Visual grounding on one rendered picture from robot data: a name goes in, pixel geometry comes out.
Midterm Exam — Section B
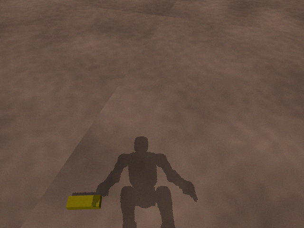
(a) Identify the carton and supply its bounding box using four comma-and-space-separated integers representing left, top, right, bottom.
66, 195, 102, 210

